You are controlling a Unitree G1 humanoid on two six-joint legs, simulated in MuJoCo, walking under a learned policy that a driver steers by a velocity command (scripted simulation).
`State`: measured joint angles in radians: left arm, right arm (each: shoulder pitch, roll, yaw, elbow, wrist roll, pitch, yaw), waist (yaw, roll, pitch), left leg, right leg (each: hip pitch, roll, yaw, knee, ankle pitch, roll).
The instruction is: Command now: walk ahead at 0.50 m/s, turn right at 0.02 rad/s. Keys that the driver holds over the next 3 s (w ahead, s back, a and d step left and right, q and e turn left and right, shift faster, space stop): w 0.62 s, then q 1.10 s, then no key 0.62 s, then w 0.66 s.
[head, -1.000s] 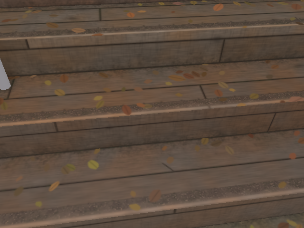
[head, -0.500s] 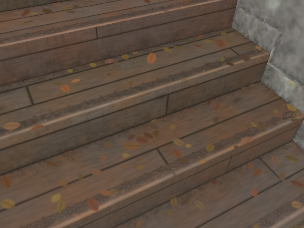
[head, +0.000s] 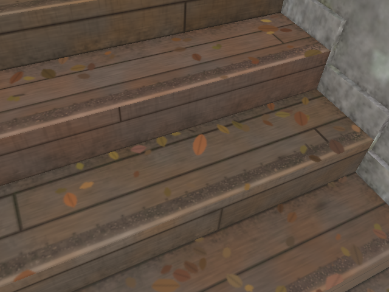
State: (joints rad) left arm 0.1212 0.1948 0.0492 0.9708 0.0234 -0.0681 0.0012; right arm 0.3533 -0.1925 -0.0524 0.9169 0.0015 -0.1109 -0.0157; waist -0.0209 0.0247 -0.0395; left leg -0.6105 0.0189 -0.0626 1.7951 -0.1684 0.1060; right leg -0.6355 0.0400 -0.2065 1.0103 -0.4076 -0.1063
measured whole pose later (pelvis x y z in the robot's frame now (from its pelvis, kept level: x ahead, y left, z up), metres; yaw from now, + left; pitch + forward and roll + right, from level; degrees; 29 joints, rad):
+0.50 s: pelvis +0.28 +0.08 +0.17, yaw +0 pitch +2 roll +1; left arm 0.28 0.18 0.08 0.81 0.04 -0.11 -0.02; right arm 0.24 -0.16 -0.05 0.93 -0.02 -0.04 -0.02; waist 0.04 -0.05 -0.05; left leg -0.61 -0.02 0.17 1.04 -0.47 0.11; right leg -0.65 0.00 0.10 1.73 -0.03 -0.10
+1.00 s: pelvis +0.56 +0.05 +0.29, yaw +9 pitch +9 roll -4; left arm -0.17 0.15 -0.04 0.68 0.05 0.00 -0.03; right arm 0.49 -0.10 -0.01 1.04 -0.03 -0.12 0.13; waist -0.06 0.03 -0.13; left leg -0.35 0.01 -0.16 1.02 -0.11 0.04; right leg -0.96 -0.02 -0.18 1.14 -0.36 -0.09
